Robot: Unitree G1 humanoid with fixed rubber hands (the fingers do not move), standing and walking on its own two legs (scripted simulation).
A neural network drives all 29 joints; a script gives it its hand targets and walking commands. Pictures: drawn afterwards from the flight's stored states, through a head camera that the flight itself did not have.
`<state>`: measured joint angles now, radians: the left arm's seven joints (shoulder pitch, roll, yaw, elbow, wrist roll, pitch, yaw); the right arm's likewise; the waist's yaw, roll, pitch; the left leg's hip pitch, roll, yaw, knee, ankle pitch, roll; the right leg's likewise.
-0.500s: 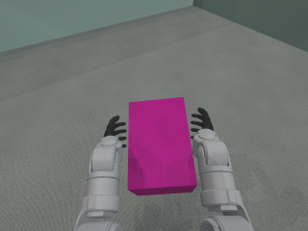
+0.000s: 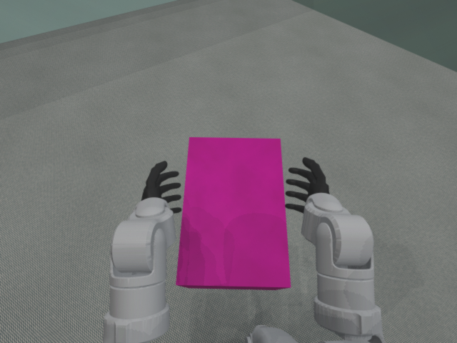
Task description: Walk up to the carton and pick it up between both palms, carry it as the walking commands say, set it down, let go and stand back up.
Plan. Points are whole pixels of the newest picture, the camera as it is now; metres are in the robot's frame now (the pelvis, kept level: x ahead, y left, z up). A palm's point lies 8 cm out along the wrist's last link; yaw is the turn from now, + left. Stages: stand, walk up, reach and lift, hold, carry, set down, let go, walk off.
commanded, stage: carry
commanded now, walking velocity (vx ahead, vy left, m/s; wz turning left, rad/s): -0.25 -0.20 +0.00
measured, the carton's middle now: (233, 215) +0.34 -0.01 +0.00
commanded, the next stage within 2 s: none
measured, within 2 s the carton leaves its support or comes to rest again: neither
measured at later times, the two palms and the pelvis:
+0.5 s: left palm (280, 293) +0.17 -0.05 +0.10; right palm out of the picture +0.15 -0.31 +0.09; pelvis -0.13 -0.16 +0.01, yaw +0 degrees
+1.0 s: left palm out of the picture +0.00 -0.14 +0.10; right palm out of the picture +0.04 -0.39 +0.10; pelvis -0.27 -0.30 +0.00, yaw +2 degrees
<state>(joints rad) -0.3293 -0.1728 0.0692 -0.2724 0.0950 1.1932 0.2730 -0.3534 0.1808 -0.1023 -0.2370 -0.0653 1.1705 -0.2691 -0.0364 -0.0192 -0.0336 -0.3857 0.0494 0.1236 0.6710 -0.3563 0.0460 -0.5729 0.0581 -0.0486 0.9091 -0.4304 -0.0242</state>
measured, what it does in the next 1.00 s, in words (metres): steps to the right: right foot, then left foot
